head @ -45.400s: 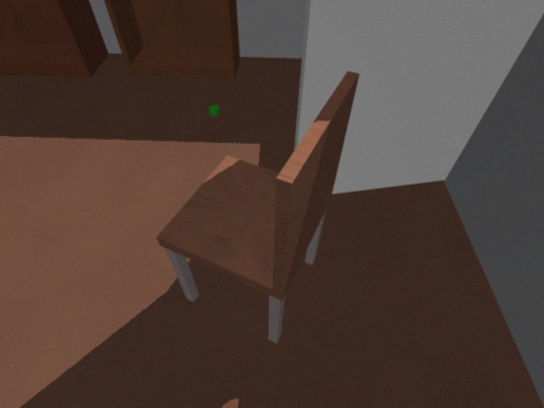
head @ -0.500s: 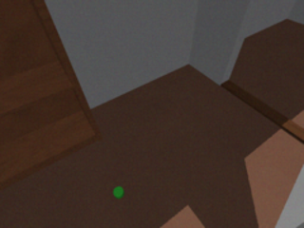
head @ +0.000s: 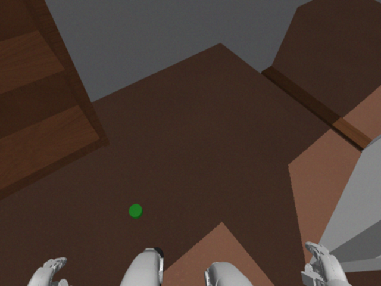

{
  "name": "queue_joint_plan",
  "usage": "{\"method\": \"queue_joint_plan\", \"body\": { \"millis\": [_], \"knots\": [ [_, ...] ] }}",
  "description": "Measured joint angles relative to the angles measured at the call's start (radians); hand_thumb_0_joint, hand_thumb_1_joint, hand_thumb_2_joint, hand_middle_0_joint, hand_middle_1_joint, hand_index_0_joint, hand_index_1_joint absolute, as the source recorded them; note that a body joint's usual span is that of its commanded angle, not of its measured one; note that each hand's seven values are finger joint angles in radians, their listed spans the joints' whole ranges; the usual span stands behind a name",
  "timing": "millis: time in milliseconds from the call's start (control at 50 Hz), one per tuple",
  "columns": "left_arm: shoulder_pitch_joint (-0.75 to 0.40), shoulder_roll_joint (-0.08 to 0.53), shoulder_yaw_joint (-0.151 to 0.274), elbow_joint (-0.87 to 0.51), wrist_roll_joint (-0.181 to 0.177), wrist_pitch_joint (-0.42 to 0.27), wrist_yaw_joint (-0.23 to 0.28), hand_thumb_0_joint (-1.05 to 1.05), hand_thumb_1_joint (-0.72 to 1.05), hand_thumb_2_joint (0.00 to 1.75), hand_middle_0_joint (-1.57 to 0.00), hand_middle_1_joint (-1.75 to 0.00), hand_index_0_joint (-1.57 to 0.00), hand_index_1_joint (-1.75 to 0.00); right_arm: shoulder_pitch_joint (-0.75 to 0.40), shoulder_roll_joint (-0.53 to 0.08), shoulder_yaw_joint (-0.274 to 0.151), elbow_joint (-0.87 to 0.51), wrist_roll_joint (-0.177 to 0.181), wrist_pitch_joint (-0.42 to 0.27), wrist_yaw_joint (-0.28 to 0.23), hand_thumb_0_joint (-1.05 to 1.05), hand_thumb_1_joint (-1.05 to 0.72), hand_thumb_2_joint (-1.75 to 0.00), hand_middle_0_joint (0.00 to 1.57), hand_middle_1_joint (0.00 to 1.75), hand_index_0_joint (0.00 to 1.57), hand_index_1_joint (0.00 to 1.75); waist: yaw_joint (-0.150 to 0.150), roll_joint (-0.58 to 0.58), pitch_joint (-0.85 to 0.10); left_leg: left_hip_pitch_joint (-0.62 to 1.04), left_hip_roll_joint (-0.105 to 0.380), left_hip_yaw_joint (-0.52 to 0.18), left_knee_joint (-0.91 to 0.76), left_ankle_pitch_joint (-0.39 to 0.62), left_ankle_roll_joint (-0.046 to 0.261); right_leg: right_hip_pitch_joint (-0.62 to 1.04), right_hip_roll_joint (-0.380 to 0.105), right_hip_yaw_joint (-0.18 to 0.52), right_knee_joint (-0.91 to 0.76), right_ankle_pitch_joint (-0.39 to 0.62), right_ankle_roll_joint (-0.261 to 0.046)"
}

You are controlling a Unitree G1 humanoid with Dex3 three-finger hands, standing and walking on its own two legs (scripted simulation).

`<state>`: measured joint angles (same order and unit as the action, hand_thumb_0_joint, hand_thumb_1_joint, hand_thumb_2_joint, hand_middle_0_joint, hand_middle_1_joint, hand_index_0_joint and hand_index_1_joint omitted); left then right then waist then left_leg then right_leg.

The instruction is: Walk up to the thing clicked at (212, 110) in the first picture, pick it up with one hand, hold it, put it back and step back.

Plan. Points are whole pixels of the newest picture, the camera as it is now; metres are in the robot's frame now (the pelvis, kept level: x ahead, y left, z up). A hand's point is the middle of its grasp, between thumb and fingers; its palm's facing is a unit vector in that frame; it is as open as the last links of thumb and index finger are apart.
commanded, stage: walk up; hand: left
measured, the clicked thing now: (136, 211) +0.44 +0.26 -0.73
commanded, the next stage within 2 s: none
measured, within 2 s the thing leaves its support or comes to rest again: neither
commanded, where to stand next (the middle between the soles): +0.06 +0.00 m, yaw +3 degrees
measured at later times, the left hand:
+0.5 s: hand out of the picture -0.01 +0.28 -0.13, palm faces +0.05 -0.92 -0.39, open 7.3 cm
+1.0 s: hand out of the picture +0.11 +0.25 -0.13, palm faces +0.03 -0.91 -0.42, open 7.3 cm
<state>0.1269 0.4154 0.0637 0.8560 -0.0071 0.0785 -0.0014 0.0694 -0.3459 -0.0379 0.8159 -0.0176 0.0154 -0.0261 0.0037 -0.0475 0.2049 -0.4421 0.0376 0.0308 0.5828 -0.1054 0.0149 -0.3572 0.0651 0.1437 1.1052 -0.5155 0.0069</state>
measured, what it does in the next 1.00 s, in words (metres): steps on the spot: right foot, then left foot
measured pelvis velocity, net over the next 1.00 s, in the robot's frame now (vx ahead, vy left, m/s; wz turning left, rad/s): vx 0.01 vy -0.02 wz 0.09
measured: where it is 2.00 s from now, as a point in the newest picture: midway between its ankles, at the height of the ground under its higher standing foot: outside the picture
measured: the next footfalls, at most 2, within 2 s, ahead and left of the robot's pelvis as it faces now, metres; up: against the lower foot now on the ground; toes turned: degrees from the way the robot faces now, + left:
right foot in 0.08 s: -0.03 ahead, -0.14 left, +0.00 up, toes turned +2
left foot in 0.44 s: +0.03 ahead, +0.11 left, +0.00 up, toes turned +3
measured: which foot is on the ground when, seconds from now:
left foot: down 0.00-0.12, up 0.14-0.42, down 0.44-0.92, up 0.94-1.00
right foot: up 0.00-0.06, down 0.08-0.50, up 0.52-0.86, down 0.88-1.00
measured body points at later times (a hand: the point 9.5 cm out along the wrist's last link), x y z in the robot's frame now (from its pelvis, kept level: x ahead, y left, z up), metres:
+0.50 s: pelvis -0.01 +0.00 +0.01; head +0.02 +0.00 +0.46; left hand -0.02 +0.33 -0.10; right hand +0.07 -0.31 -0.11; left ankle -0.01 +0.10 -0.72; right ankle -0.06 -0.14 -0.71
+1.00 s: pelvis +0.01 -0.02 +0.00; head +0.10 -0.05 +0.44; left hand +0.11 +0.29 -0.10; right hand +0.15 -0.31 -0.14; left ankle -0.03 +0.11 -0.66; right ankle +0.14 -0.10 -0.72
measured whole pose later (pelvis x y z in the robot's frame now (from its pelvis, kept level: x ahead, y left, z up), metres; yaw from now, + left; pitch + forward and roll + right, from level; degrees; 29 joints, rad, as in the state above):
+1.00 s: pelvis +0.01 -0.02 +0.00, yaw +5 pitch -3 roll +3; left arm 0.09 0.35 0.03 0.81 0.02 0.02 0.00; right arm 0.13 -0.39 -0.04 0.80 0.03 0.06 -0.03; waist 0.00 0.03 0.27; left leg -0.38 -0.10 -0.07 1.06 -0.59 0.01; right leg -0.43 -0.02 -0.02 0.62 -0.14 -0.06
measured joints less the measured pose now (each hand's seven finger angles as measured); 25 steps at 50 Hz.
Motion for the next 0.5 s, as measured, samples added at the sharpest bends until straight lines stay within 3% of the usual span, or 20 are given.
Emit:
{"method": "queue_joint_plan", "body": {
  "millis": [60, 80, 120, 160, 200, 240, 300, 380, 440, 480, 500],
  "knots": [
    [0.051, 0.0, 0.005, 0.024, 0.007, -0.018, -0.012, 0.0, 0.91, 0.9, -0.2, -0.3, -0.21, -0.3, -0.002, -0.021, -0.004, -0.008, -0.017, 0.01, 0.013, 0.0, -0.9, -0.9, 0.21, 0.3, 0.2, 0.3, 0.01, 0.009, -0.031, -0.028, 0.022, 0.023, 0.04, -0.01, -0.002, 0.1, -0.047, -0.049, -0.26, -0.044, -0.004],
    [0.07, -0.004, 0.008, 0.038, 0.011, -0.027, -0.015, 0.0, 0.91, 0.9, -0.2, -0.3, -0.21, -0.3, -0.001, -0.03, -0.007, -0.01, -0.02, 0.016, 0.018, 0.0, -0.9, -0.9, 0.21, 0.3, 0.2, 0.3, 0.011, 0.021, -0.042, -0.04, 0.032, 0.024, 0.06, -0.017, -0.005, 0.137, -0.051, -0.069, -0.352, -0.012, -0.01],
    [0.095, -0.032, 0.013, 0.072, 0.027, -0.037, -0.019, 0.0, 0.91, 0.9, -0.2, -0.3, -0.21, -0.3, 0.017, -0.055, -0.02, 0.001, -0.02, 0.03, 0.018, 0.0, -0.9, -0.9, 0.21, 0.3, 0.2, 0.3, -0.012, 0.09, -0.043, -0.054, 0.049, -0.04, 0.12, -0.109, 0.002, 0.175, -0.015, -0.117, -0.394, 0.047, -0.016],
    [0.143, -0.039, 0.011, 0.077, 0.044, -0.034, -0.021, 0.0, 0.91, 0.9, -0.2, -0.3, -0.21, -0.3, 0.066, -0.055, -0.026, 0.03, -0.012, 0.041, 0.013, 0.0, -0.9, -0.9, 0.21, 0.3, 0.2, 0.3, 0.01, 0.074, -0.091, -0.075, -0.017, -0.091, 0.22, -0.276, -0.01, 0.166, -0.037, -0.107, -0.393, 0.052, -0.031],
    [0.179, -0.047, 0.009, 0.09, 0.05, -0.036, -0.016, 0.0, 0.91, 0.9, -0.2, -0.3, -0.21, -0.3, 0.098, -0.062, -0.028, 0.062, 0.0, 0.041, 0.02, 0.0, -0.9, -0.9, 0.2, 0.3, 0.2, 0.3, 0.041, 0.054, -0.115, -0.06, -0.071, -0.12, 0.32, -0.293, -0.016, 0.167, -0.062, -0.07, -0.42, 0.074, -0.033],
    [0.191, -0.064, 0.008, 0.107, 0.051, -0.045, -0.011, 0.0, 0.91, 0.9, -0.21, -0.3, -0.21, -0.3, 0.129, -0.081, -0.033, 0.079, 0.011, 0.029, 0.022, 0.0, -0.9, -0.9, 0.2, 0.3, 0.2, 0.3, 0.026, 0.075, -0.127, -0.036, -0.095, -0.155, 0.368, -0.282, -0.018, 0.181, -0.069, -0.083, -0.476, 0.11, -0.021],
    [0.195, -0.067, 0.011, 0.088, 0.056, -0.069, -0.021, 0.01, 0.9, 0.9, -0.21, -0.3, -0.21, -0.3, 0.19, -0.089, -0.028, 0.102, 0.011, 0.017, 0.027, 0.0, -0.91, -0.9, 0.2, 0.3, 0.2, 0.3, 0.013, 0.093, -0.134, 0.037, -0.083, -0.124, 0.318, -0.313, -0.022, 0.197, -0.077, -0.118, -0.528, 0.133, -0.021],
    [0.204, -0.045, 0.02, 0.026, 0.048, -0.109, -0.034, 0.0, 0.9, 0.9, -0.21, -0.3, -0.21, -0.3, 0.243, -0.079, -0.019, 0.133, -0.003, 0.014, 0.054, 0.0, -0.91, -0.9, 0.2, 0.3, 0.2, 0.3, 0.029, 0.087, -0.132, 0.127, -0.065, -0.06, 0.186, -0.375, -0.015, 0.219, -0.088, -0.157, -0.55, 0.128, -0.024],
    [0.222, -0.021, 0.014, 0.007, 0.035, -0.118, -0.037, 0.0, 0.9, 0.9, -0.21, -0.3, -0.21, -0.3, 0.231, -0.067, -0.018, 0.126, -0.008, -0.002, 0.065, 0.01, -0.91, -0.9, 0.2, 0.3, 0.2, 0.3, 0.035, 0.072, -0.12, 0.169, -0.056, -0.035, 0.056, -0.347, 0.006, 0.23, -0.098, -0.168, -0.549, 0.119, -0.008],
    [0.232, 0.0, 0.009, 0.012, 0.023, -0.108, -0.036, 0.0, 0.9, 0.9, -0.21, -0.3, -0.21, -0.3, 0.207, -0.048, -0.019, 0.105, -0.007, -0.027, 0.066, 0.01, -0.91, -0.9, 0.2, 0.3, 0.2, 0.3, 0.037, 0.031, -0.099, 0.213, -0.078, -0.008, -0.024, -0.169, 0.015, 0.225, -0.127, -0.149, -0.499, 0.098, -0.003],
    [0.236, 0.004, 0.007, 0.02, 0.017, -0.098, -0.033, 0.0, 0.9, 0.9, -0.21, -0.3, -0.21, -0.3, 0.198, -0.039, -0.022, 0.085, -0.011, -0.043, 0.065, 0.01, -0.91, -0.9, 0.2, 0.3, 0.2, 0.3, 0.035, 0.012, -0.094, 0.23, -0.091, 0.007, -0.039, -0.158, 0.02, 0.195, -0.139, -0.13, -0.422, 0.105, -0.015]
  ]
}}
